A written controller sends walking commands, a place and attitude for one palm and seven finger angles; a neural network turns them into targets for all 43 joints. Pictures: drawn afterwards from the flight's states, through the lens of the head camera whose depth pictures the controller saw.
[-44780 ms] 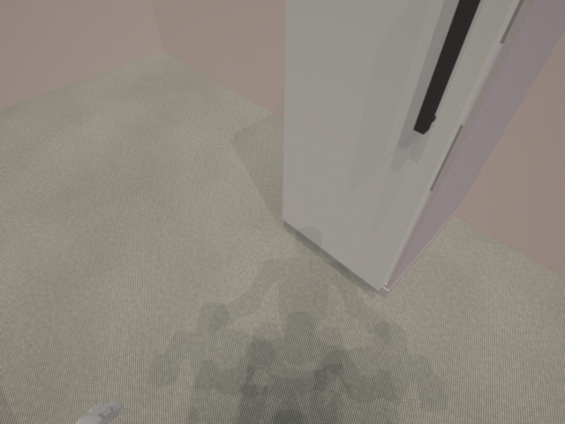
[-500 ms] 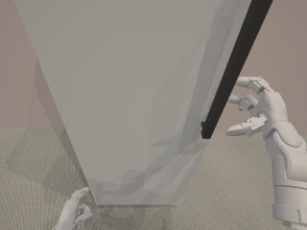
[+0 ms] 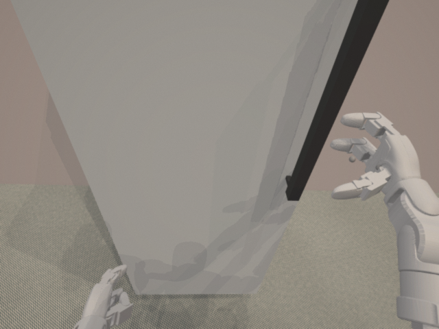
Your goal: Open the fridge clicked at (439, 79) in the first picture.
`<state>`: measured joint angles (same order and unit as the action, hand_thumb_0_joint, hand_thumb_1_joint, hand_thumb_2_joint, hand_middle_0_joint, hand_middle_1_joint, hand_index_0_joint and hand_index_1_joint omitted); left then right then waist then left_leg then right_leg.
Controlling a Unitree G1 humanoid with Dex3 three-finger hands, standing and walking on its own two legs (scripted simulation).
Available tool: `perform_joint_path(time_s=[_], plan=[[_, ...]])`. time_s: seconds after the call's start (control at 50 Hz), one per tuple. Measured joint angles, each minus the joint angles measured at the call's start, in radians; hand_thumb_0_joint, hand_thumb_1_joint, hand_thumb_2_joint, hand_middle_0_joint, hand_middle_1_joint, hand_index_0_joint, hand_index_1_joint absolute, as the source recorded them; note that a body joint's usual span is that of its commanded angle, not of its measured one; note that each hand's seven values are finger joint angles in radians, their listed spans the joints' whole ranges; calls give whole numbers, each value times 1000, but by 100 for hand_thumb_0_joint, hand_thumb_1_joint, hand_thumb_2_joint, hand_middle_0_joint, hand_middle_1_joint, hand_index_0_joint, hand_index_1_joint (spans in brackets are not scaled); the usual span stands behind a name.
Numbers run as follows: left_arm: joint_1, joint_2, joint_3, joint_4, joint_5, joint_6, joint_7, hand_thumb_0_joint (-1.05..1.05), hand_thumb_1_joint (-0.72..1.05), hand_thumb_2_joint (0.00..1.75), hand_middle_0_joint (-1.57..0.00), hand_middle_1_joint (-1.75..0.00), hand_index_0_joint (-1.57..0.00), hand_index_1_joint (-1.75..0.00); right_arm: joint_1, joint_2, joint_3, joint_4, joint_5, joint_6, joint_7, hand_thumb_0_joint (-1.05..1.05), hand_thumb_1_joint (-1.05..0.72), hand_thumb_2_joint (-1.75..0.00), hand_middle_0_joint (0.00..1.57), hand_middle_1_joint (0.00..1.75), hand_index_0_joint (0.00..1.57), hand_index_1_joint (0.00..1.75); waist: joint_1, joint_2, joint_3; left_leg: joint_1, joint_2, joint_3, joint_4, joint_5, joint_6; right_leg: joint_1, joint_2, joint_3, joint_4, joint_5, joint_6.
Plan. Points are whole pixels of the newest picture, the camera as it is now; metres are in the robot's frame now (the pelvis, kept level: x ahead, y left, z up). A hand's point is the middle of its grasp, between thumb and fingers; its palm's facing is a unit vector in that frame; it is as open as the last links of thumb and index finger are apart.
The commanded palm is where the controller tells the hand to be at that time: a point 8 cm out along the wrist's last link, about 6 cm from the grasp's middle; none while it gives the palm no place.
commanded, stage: move the hooked fingers beside the handle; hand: right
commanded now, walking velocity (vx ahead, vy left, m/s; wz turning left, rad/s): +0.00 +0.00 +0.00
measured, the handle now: (323, 103) +0.41 -0.14 +0.26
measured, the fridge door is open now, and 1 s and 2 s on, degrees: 0 0 0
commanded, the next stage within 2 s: none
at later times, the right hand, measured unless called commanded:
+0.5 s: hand (354, 151) +0.35 -0.19 +0.21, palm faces -0.04 +1.00 -0.05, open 14.0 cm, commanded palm +0.32 -0.25 +0.20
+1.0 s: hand (348, 158) +0.35 -0.19 +0.19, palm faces -0.02 +1.00 -0.06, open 13.9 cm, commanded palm +0.33 -0.24 +0.20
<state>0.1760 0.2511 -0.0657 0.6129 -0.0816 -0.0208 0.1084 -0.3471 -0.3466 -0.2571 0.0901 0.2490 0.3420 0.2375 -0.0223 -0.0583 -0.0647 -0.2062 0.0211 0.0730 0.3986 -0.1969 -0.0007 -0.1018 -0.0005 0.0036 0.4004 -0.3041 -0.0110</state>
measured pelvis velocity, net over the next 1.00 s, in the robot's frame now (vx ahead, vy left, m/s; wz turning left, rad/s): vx -0.01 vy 0.00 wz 0.00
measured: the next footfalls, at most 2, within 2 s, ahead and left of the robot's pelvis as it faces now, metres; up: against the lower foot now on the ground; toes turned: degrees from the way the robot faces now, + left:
none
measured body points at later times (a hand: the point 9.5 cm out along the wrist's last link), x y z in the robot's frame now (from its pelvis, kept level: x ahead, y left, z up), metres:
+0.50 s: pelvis +0.00 +0.00 +0.00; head -0.02 +0.02 +0.45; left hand +0.17 +0.23 -0.09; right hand +0.35 -0.24 +0.21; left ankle +0.01 +0.12 -0.74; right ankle -0.06 -0.11 -0.74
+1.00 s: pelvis -0.01 +0.00 +0.00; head -0.02 +0.03 +0.45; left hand +0.18 +0.23 -0.08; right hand +0.35 -0.24 +0.20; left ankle +0.01 +0.12 -0.74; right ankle -0.06 -0.11 -0.74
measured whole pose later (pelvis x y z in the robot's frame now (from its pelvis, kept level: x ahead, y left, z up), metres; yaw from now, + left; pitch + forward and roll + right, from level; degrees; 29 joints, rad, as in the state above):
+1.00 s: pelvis -0.01 +0.00 +0.00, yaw +0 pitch +1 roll +0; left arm 0.16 0.25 -0.08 0.61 -0.08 -0.01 0.12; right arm -0.44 -0.38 -0.25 0.23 0.24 0.37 0.24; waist -0.01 -0.06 -0.06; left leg -0.24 0.02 0.07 0.42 -0.19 0.01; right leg -0.14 0.00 0.01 0.41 -0.29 -0.01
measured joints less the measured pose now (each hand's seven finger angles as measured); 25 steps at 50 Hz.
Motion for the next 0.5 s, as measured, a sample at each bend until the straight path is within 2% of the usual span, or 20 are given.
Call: perform_joint_path(time_s=[0.24, 0.5], plan=[[-1, 0, -5, 6, -2, 0, 7, 1, 91, 90, -20, -30, -21, -30, -32, -24, -7, 48, -1, -1, 18, -1, 50, -30, 30, 120, 30, 120, -1, 5, 0, -5, 4, 4, 2, 2, -2, -11, 3, 5, 9, 0, -2], [16, 2, -2, 11, 2, -9, 3, 1, 91, 90, -20, -30, -21, -30, -58, -16, -7, 55, 4, -26, 18, -1, 50, -30, 30, 120, 30, 120, 8, 1, -1, -11, 5, -4, -1, 7, -4, -12, 6, -3, 2, 4, -4]])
